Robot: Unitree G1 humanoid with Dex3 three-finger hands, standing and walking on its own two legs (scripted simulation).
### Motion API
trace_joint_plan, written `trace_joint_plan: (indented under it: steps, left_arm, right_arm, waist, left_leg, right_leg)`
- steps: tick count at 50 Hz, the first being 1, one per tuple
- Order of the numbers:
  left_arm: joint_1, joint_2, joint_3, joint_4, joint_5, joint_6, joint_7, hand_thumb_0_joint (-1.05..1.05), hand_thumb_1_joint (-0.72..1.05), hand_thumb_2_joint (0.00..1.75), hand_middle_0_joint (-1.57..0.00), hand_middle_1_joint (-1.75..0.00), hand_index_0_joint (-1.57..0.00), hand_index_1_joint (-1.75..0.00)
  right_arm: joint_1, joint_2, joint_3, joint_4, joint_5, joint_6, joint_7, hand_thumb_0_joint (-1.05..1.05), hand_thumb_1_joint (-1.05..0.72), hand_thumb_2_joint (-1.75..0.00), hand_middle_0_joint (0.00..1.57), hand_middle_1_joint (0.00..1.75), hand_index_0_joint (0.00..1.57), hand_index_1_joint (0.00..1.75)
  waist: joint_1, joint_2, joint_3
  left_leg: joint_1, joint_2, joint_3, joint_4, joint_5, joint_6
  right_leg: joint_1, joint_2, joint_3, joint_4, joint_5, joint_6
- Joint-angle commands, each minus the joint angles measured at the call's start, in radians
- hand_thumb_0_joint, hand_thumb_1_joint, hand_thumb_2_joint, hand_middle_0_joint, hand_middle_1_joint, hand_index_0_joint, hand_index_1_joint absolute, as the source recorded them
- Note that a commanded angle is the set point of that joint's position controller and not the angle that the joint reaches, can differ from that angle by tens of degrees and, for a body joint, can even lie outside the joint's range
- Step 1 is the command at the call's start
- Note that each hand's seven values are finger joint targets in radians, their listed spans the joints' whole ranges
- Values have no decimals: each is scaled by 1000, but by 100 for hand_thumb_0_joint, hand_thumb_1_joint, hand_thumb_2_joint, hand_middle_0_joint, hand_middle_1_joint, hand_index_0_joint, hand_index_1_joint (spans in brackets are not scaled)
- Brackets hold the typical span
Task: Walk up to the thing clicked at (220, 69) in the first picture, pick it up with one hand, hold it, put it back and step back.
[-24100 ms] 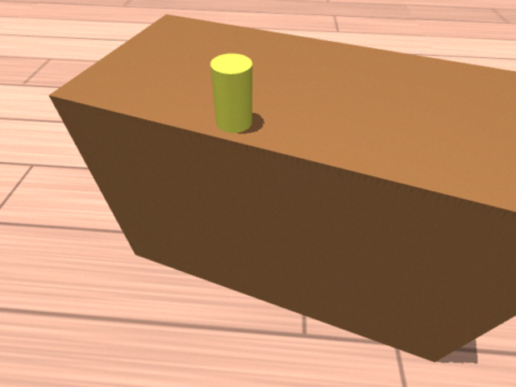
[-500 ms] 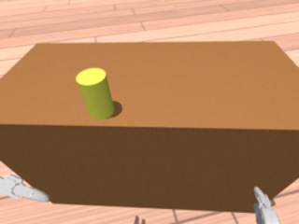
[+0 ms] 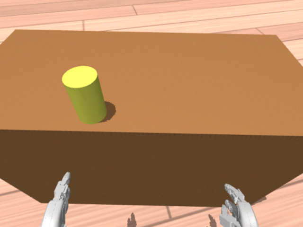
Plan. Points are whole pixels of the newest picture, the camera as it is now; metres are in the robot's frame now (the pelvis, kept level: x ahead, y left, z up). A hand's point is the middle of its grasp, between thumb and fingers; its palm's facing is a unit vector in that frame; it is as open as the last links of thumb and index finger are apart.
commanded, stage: home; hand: left
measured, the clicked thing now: (87, 96) +0.43 +0.20 +0.10
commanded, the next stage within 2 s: none
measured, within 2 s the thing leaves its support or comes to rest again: neither
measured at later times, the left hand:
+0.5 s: hand (94, 206) +0.20 +0.17 -0.10, palm faces +0.08 -0.97 -0.23, open 17.6 cm
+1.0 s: hand out of the picture +0.04 +0.26 -0.14, palm faces -0.08 -0.91 -0.40, open 17.6 cm
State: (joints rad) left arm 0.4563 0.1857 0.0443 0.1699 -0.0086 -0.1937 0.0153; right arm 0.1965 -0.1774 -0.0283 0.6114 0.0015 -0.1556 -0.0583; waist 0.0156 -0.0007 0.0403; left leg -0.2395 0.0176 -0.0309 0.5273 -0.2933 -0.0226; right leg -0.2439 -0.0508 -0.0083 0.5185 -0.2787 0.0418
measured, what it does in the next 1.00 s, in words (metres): stands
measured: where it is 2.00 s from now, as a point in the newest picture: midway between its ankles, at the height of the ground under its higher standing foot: outside the picture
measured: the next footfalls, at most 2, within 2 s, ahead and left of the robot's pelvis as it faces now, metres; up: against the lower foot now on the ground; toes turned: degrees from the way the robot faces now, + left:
none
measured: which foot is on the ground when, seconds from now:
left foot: down 0.00-1.00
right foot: down 0.00-1.00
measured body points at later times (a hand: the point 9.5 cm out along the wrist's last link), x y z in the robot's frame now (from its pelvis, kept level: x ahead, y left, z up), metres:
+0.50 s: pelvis +0.01 +0.00 +0.00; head +0.03 +0.00 +0.45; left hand +0.19 +0.22 -0.08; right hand +0.14 -0.25 -0.11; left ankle -0.01 +0.14 -0.73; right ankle +0.00 -0.15 -0.73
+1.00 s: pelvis -0.03 +0.00 +0.00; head -0.03 -0.01 +0.45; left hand +0.04 +0.31 -0.11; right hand +0.04 -0.31 -0.12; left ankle -0.01 +0.14 -0.73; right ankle +0.00 -0.15 -0.73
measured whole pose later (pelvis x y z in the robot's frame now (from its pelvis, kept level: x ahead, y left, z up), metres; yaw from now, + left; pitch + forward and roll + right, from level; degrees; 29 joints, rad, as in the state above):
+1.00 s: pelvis -0.03 +0.00 +0.00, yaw -1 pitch -3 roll +0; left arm 0.22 0.39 -0.02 0.99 0.03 -0.02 0.01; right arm 0.20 -0.36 -0.02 0.98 -0.03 0.01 0.02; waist 0.00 0.01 0.03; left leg -0.19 0.02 -0.02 0.47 -0.23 -0.03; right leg -0.20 -0.04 0.00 0.47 -0.22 0.03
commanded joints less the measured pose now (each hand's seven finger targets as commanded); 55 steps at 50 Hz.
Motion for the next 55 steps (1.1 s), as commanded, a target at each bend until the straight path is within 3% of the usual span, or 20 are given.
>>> trace_joint_plan:
  steps: [1,2,3,6,9,11,13,14,15,17,21,28,29,31,34,37,40,44,50,55]
  left_arm:
    - [-181,235,218,-207,-2,-58,57,0,-59,3,-4,-5,-5,-5]
    - [-55,118,93,20,12,-29,51,0,-61,2,-4,-5,-4,-4]
    - [-79,82,46,22,6,-23,46,0,-61,1,-4,-4,-4,-4]
    - [-169,88,47,92,8,-11,55,0,-58,4,-5,-5,-5,-5]
    - [-201,74,26,141,11,1,59,0,-57,5,-5,-5,-5,-5]
    - [-261,129,61,99,13,5,72,0,-57,5,-5,-5,-5,-5]
    - [-207,79,25,170,10,25,72,0,-58,4,-5,-5,-5,-5]
    - [-271,123,46,79,10,21,80,0,-58,4,-5,-5,-5,-5]
    - [-227,66,13,168,9,35,78,0,-59,3,-4,-5,-4,-5]
    - [-161,31,-3,229,7,53,80,0,-58,4,-5,-5,-5,-5]
    - [-234,81,25,181,8,63,87,0,-61,2,-4,-4,-4,-4]
    - [-250,99,35,153,0,74,85,0,-60,3,-4,-5,-4,-5]
    - [-215,340,64,379,69,99,61,0,-59,3,-4,-5,-5,-5]
    - [-209,319,55,402,65,118,43,0,-61,2,-4,-4,-4,-4]
    - [-257,297,21,446,47,116,22,0,-61,1,-4,-4,-4,-4]
    - [-307,320,2,522,44,121,14,0,-60,2,-4,-4,-4,-4]
    - [-305,335,-9,592,40,125,8,0,-59,3,-5,-5,-4,-5]
    - [-324,373,-19,678,40,136,4,0,-60,3,-4,-4,-4,-4]
    - [-320,408,-29,783,29,144,0,0,-60,3,-4,-4,-4,-4]
    - [-314,419,-31,842,28,153,-2,0,-60,2,-4,-4,-4,-4]
  right_arm:
    - [-25,-174,-39,-57,-7,-25,-11,0,-90,-90,20,30,20,30]
    - [-11,-156,-29,-53,-4,-19,-11,0,-90,-90,20,30,20,30]
    - [-21,-143,-20,-57,-5,-15,-8,0,-90,-90,20,30,20,30]
    - [-23,-143,-24,-40,-4,-5,-8,0,-90,-90,20,30,20,30]
    - [-29,-149,-28,-44,-5,8,-4,0,-90,-90,20,30,20,30]
    - [-30,-155,-30,-50,-4,16,-6,0,-90,-90,20,30,20,30]
    - [-27,-156,-33,-46,-2,23,-7,0,-90,-90,20,30,20,30]
    - [-30,-158,-34,-54,-4,27,-10,0,-90,-90,20,30,20,30]
    - [-22,-156,-33,-46,-4,31,-10,0,-90,-90,20,30,20,30]
    - [-28,-160,-38,-56,-1,38,-7,0,-90,-90,20,30,20,30]
    - [-28,-171,-43,-58,3,57,-2,0,-90,-90,20,30,20,30]
    - [-55,-158,-29,-86,8,74,0,0,-90,-90,20,30,20,30]
    - [33,-321,-77,42,-60,96,19,0,-90,-90,20,30,20,30]
    - [15,-318,-74,53,-53,116,32,0,-90,-90,20,30,20,30]
    - [-18,-297,-59,68,-34,116,54,0,-90,-90,20,30,20,30]
    - [-32,-302,-50,124,-32,122,64,0,-90,-90,20,30,20,30]
    - [-58,-329,-49,171,-32,125,68,0,-90,-90,20,30,20,30]
    - [-69,-343,-38,235,-30,137,74,0,-90,-90,20,30,20,30]
    - [-61,-382,-28,324,-26,135,72,0,-90,-90,20,30,20,30]
    - [-56,-393,-16,368,-25,137,70,0,-90,-90,20,30,20,30]
  waist:
    - [23,73,-181]
    - [-11,41,-133]
    - [-15,31,-108]
    - [-19,88,-125]
    - [-17,40,-176]
    - [-9,48,-243]
    - [-14,-11,-221]
    - [-5,18,-258]
    - [-21,-15,-241]
    - [-16,-42,-217]
    - [-1,-10,-195]
    - [2,-6,-123]
    - [-32,13,-169]
    - [-18,45,-204]
    - [-16,-3,-140]
    - [-29,-16,-70]
    - [-18,9,-59]
    - [-20,2,-18]
    - [-14,0,-53]
    - [-7,0,-7]
  left_leg:
    - [63,-26,58,-57,245,10]
    - [49,-27,67,-47,262,11]
    - [35,-26,69,-40,272,13]
    - [16,-26,73,-18,298,5]
    - [18,-22,72,2,340,6]
    - [54,-15,68,16,419,2]
    - [43,-15,72,15,396,7]
    - [53,-17,75,18,411,7]
    - [52,-13,73,18,407,7]
    - [34,-12,73,12,410,7]
    - [30,-5,72,-5,406,-2]
    - [-2,-21,89,-28,253,13]
    - [39,71,7,19,419,34]
    - [55,72,6,13,438,52]
    - [30,68,-8,-32,233,51]
    - [-2,68,-22,-75,147,48]
    - [12,76,-38,-91,170,50]
    - [10,70,-54,-154,44,45]
    - [54,82,-68,-197,71,47]
    - [11,84,-81,-239,-21,47]
  right_leg:
    - [62,49,-56,-46,220,-40]
    - [44,49,-51,-46,239,-42]
    - [32,48,-53,-42,251,-39]
    - [11,48,-50,-20,278,-43]
    - [37,48,-49,-2,329,-40]
    - [67,50,-50,18,395,-40]
    - [64,52,-48,13,389,-34]
    - [88,47,-45,17,418,-33]
    - [75,53,-48,19,412,-33]
    - [72,56,-54,16,408,-34]
    - [62,63,-61,12,370,-40]
    - [32,50,-48,-34,259,-31]
    - [53,-50,41,45,415,-88]
    - [66,-54,43,49,417,-98]
    - [20,-53,43,-13,253,-86]
    - [-6,-52,60,-52,154,-86]
    - [14,-54,67,-73,159,-84]
    - [-5,-54,84,-144,10,-79]
    - [49,-62,93,-170,44,-75]
    - [52,-57,91,-193,-15,-68]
